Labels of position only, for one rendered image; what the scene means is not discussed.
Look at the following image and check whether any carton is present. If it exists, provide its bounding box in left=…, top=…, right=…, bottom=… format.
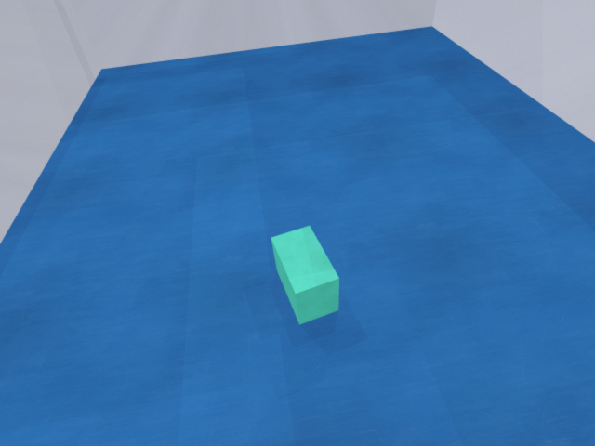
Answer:
left=271, top=226, right=339, bottom=325

